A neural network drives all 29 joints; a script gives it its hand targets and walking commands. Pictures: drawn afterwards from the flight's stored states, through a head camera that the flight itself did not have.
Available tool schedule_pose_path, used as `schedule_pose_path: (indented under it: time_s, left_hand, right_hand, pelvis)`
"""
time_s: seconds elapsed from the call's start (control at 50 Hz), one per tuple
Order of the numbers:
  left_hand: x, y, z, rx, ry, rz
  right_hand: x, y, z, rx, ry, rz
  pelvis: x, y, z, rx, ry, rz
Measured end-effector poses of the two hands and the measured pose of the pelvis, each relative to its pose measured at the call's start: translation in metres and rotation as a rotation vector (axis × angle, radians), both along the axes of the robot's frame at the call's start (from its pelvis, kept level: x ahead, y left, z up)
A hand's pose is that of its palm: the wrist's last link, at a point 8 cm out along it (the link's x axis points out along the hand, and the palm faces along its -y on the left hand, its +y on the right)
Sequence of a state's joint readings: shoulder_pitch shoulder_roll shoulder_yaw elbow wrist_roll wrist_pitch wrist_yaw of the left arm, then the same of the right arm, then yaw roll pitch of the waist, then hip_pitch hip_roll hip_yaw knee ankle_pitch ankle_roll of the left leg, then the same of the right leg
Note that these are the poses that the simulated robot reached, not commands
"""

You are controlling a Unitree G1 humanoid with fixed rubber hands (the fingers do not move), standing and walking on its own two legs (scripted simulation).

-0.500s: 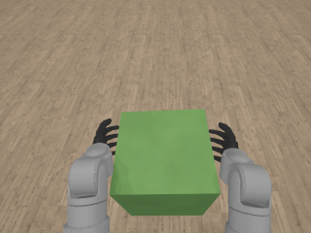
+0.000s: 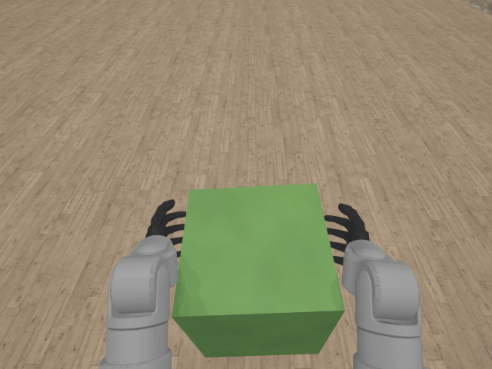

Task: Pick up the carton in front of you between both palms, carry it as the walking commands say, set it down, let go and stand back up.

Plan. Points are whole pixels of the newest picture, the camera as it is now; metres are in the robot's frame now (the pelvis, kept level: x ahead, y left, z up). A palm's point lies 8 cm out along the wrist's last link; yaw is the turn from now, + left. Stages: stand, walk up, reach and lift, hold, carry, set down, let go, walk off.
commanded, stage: carry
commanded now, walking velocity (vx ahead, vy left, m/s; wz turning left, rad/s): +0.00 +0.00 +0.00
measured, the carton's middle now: (257, 275) +0.28 +0.00 +0.00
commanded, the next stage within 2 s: none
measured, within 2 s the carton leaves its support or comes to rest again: neither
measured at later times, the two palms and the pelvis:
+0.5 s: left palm (166, 263) +0.27 +0.15 +0.04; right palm (347, 269) +0.27 -0.14 +0.05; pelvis -0.01 +0.00 -0.01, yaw +0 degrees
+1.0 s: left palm (158, 279) +0.25 +0.16 +0.04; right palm (348, 284) +0.25 -0.14 +0.04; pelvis -0.05 +0.00 +0.00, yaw +0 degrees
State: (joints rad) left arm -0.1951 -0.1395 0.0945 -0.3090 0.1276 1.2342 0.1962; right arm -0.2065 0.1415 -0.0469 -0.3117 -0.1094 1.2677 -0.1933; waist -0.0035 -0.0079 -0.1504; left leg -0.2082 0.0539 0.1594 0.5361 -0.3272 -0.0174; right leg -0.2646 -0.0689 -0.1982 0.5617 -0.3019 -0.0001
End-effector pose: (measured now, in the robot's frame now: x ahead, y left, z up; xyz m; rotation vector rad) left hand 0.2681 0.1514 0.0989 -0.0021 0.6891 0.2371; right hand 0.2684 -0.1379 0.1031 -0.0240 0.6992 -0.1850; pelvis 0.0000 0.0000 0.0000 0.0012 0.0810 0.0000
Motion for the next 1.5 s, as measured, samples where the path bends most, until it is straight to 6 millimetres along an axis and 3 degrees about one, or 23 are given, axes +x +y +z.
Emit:
schedule_pose_path:
  time_s: [0.12,0.28,0.54,0.66,0.96,1.5]
  left_hand:
    - [0.008,0.000,-0.001,0.011,0.010,-0.011]
    - [0.016,-0.002,-0.019,0.039,0.030,-0.036]
    - [0.002,0.001,-0.060,0.033,0.026,-0.087]
    - [-0.004,0.003,-0.069,0.026,0.008,-0.094]
    - [-0.019,0.006,-0.056,0.017,-0.066,-0.084]
    - [-0.050,0.003,-0.053,0.019,-0.045,-0.088]
  right_hand:
    - [0.006,0.000,-0.002,-0.012,0.012,0.003]
    - [0.014,-0.001,-0.021,-0.033,0.036,0.014]
    - [0.000,-0.003,-0.064,-0.036,0.038,0.048]
    - [-0.006,-0.002,-0.073,-0.036,0.021,0.071]
    - [-0.018,0.000,-0.058,-0.026,-0.053,0.066]
    - [-0.050,-0.003,-0.057,-0.017,-0.034,0.059]
  pelvis:
    - [0.008,0.001,0.004,0.000,-0.002,-0.006]
    - [0.008,0.001,0.001,-0.003,0.000,-0.007]
    - [-0.013,0.003,-0.009,-0.005,-0.014,-0.007]
    - [-0.026,0.003,-0.007,-0.005,-0.032,-0.003]
    - [-0.050,0.004,-0.003,-0.001,-0.045,-0.001]
    - [-0.078,0.002,-0.003,0.003,-0.064,-0.006]
